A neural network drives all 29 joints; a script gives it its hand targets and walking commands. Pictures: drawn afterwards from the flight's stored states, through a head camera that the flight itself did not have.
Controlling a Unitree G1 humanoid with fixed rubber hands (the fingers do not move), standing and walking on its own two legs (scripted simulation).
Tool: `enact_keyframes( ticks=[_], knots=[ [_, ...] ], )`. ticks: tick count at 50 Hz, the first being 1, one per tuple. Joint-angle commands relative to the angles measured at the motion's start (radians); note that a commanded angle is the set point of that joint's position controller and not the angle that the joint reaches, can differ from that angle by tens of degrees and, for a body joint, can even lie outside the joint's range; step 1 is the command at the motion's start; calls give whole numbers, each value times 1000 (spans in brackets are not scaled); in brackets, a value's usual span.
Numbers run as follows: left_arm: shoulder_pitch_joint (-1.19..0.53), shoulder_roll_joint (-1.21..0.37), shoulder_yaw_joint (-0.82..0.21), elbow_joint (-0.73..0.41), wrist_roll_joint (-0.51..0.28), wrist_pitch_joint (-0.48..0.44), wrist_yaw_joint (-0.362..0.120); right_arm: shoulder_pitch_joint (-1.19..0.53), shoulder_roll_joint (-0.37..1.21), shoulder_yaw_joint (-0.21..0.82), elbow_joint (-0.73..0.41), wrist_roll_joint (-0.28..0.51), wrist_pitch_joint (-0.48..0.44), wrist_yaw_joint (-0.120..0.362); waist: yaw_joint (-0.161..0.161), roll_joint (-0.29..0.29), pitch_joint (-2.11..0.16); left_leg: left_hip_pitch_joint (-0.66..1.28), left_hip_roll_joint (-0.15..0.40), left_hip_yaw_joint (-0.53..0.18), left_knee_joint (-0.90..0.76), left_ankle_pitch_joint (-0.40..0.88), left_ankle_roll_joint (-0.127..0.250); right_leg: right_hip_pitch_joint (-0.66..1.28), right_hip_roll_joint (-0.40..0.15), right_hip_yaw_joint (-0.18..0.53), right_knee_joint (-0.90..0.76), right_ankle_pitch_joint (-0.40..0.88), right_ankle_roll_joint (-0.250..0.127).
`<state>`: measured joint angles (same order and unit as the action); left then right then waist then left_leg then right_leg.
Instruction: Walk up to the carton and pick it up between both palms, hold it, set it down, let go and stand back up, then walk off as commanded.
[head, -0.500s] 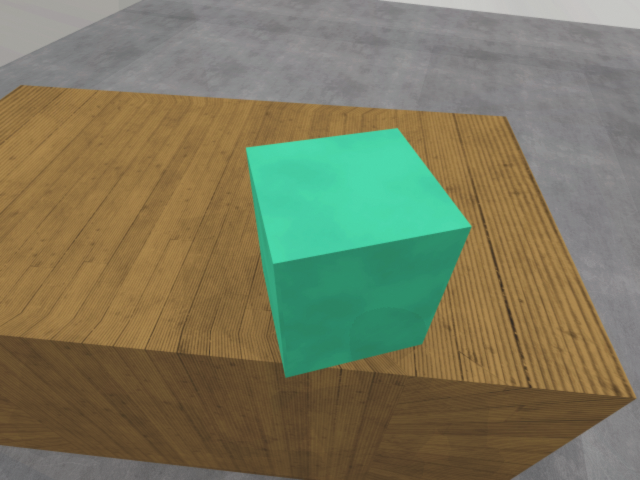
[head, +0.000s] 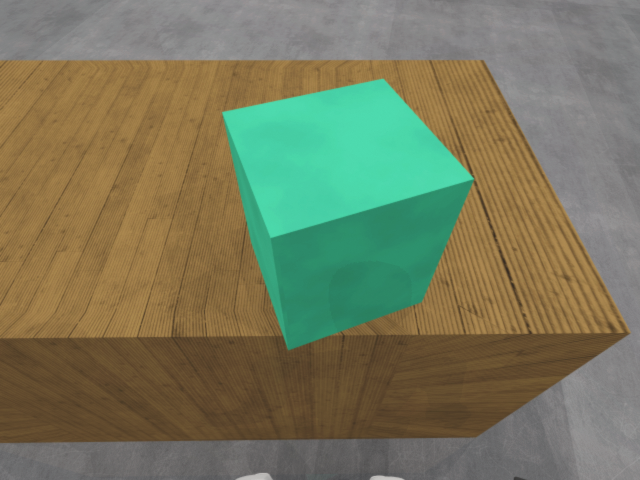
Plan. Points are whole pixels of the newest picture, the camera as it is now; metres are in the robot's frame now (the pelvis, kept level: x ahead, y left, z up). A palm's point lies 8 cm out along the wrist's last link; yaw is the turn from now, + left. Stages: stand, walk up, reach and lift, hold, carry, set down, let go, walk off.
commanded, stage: walk up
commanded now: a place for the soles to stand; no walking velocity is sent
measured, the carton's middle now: (334, 218) +0.43 -0.02 +0.08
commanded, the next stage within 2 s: reach and lift in 0.86 s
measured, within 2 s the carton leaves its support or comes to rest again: neither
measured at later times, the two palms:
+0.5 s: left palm out of the picture +0.06 +0.31 -0.12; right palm out of the picture +0.06 -0.27 -0.11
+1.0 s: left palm out of the picture +0.09 +0.31 -0.11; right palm out of the picture +0.09 -0.27 -0.12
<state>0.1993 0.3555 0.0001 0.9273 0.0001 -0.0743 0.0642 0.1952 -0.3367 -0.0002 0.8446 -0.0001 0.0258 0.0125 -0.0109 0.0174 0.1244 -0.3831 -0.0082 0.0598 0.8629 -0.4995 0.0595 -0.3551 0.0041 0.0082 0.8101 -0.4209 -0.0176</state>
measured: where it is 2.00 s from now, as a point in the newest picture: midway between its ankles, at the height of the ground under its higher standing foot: outside the picture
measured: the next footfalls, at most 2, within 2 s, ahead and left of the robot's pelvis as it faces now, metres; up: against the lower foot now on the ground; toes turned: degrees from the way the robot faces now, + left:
none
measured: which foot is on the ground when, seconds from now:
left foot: down 0.00-1.00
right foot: down 0.00-1.00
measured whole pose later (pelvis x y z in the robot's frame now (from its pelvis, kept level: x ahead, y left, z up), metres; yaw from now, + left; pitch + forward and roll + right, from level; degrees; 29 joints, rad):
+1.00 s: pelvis -0.02 +0.01 +0.00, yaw +0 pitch -1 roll +0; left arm 0.13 0.35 0.00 0.76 0.00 0.32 0.04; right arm 0.04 -0.32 -0.03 1.07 0.00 -0.15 0.04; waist -0.02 0.01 0.12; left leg -0.42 -0.01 -0.02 0.84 -0.39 0.00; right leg -0.41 -0.01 0.01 0.84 -0.40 0.00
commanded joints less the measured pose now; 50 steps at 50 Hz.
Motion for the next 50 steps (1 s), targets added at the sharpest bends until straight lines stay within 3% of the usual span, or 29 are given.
enact_keyframes(
  ticks=[1,3,5,6,7,8,10,13,15,16,18,20,22,23,24,27,28,30,32,34,35,36,37,39,42,43,44,47,50],
  knots=[
    [85,310,111,-64,24,-26,18,-82,-221,-106,-96,-22,-16,-11,49,-142,-80,-172,55,-124,114,-136,-32,182,-361,474,-294,650,-285],
    [32,297,108,-71,30,-10,6,0,-238,-110,-55,-13,-28,-13,4,-240,-117,-66,61,-106,-40,16,-14,133,-310,384,-248,593,-219],
    [-94,240,91,-94,16,8,-12,93,-241,-117,0,-16,-55,-22,-64,-136,-137,237,66,-148,-337,238,-4,-47,-181,197,-120,471,-103],
    [-96,197,74,-111,5,14,-15,121,-316,-126,3,-30,-65,-25,-57,63,-172,294,197,-447,-447,354,44,-144,-60,73,116,348,-24],
    [-61,193,77,-98,3,25,-10,63,-329,-122,-31,-16,-71,-23,-25,98,-106,203,324,-607,-472,437,140,-169,10,1,174,-136,8],
    [-71,220,88,-88,4,30,-7,45,-341,-117,-26,-20,-75,-19,-16,20,-79,144,336,-651,-445,467,192,-126,-13,53,157,-257,-6],
    [-32,207,92,-55,5,19,-18,-12,-299,-98,-17,-20,-74,-23,29,51,-81,125,283,-543,-412,503,179,-56,-15,35,47,-144,-18],
    [59,224,93,-38,18,3,-25,-106,-271,-92,-34,-15,-60,-16,75,133,-90,-42,203,-344,-324,485,81,154,-34,30,-171,114,-33],
    [73,315,114,-30,30,-13,-23,-82,-229,-87,-44,-5,-49,-15,53,-41,-120,-37,19,-164,-62,301,-21,150,-216,353,-338,214,-141],
    [40,331,108,-27,29,-18,-24,-63,-228,-92,-33,4,-38,-24,31,-89,-97,-50,15,-114,-23,101,-38,126,-311,437,-353,336,-218],
    [-16,345,101,-60,27,-13,-20,-36,-237,-102,-14,-9,-36,-20,-1,-94,-71,10,10,-96,-7,23,-26,21,-324,420,-332,342,-252],
    [-97,295,88,-70,26,1,-21,55,-236,-111,16,-12,-51,-17,-50,-76,-92,171,37,-143,-186,195,-1,-88,-233,296,-267,288,-164],
    [-96,216,75,-78,8,19,-28,46,-299,-120,10,-19,-65,-13,-34,79,-103,166,193,-431,-449,149,96,-127,-40,62,-10,116,-27],
    [-55,200,68,-62,8,29,-22,1,-311,-117,-3,-9,-66,-10,-5,170,-99,141,287,-539,-499,132,156,-106,-8,-8,52,-70,-10],
    [-54,221,82,-61,7,29,-22,-13,-304,-110,0,-23,-68,-11,8,107,-57,94,292,-578,-494,177,178,-106,-11,20,80,-164,-14],
    [76,210,87,-5,7,14,-33,-108,-289,-91,-15,-14,-60,-12,76,155,-97,-43,235,-414,-414,285,129,134,-21,12,-98,-40,-37],
    [80,244,91,-18,21,4,-33,-119,-268,-92,-19,-15,-59,-13,77,78,-72,-93,168,-335,-342,336,67,198,-44,50,-203,126,-39],
    [50,315,104,-7,31,-5,-31,-90,-222,-82,-12,0,-45,-15,44,-89,-82,-67,24,-175,-103,238,-24,128,-217,348,-337,165,-155],
    [-12,329,108,-47,21,-8,-25,-49,-240,-97,10,-1,-40,-23,7,-135,-93,21,6,-100,4,41,-31,16,-328,424,-361,252,-245],
    [-47,314,95,-50,15,-5,-22,-19,-244,-100,27,-5,-46,-18,-5,-79,-81,84,32,-108,-106,173,-27,-11,-285,343,-286,321,-212],
    [-52,303,90,-66,18,6,-26,18,-256,-99,31,-12,-55,-18,-20,-124,-111,151,36,-164,-170,258,-4,-47,-228,287,-227,334,-166],
    [-103,277,83,-80,13,12,-23,61,-279,-107,45,-11,-60,-20,-44,-65,-139,201,93,-236,-257,347,27,-68,-154,189,-165,318,-96],
    [-93,237,78,-78,11,22,-25,52,-297,-112,35,-22,-66,-19,-31,26,-136,212,181,-415,-380,350,83,-101,-59,52,4,230,-33],
    [-43,217,73,-52,3,28,-17,-27,-312,-100,16,-3,-70,-13,8,127,-113,146,285,-526,-417,458,184,-66,-17,13,41,-104,-8],
    [50,213,79,-32,12,15,-29,-122,-282,-85,2,-11,-58,-15,58,78,-99,-29,204,-392,-364,390,118,119,-34,27,-133,71,-38],
    [54,236,84,-25,12,6,-29,-117,-247,-79,-7,-7,-55,-16,64,17,-110,-53,150,-318,-298,383,68,161,-65,114,-193,133,-55],
    [-297,176,160,-301,16,219,-24,-456,-98,-204,155,-169,-235,12,-53,40,-110,-211,48,1,-209,66,-121,-97,-35,-60,-59,-38,-37],
    [-405,151,111,-410,15,398,-5,-344,-180,-215,119,-142,-265,50,-44,-70,-144,-67,75,-20,-149,67,-66,-117,-17,-86,-37,-33,-65],
    [-343,142,106,-456,19,439,-12,-291,-199,-210,111,-112,-243,49,-36,-60,-188,43,81,-15,-180,154,-77,-116,-3,-101,-89,68,-58]
  ],
)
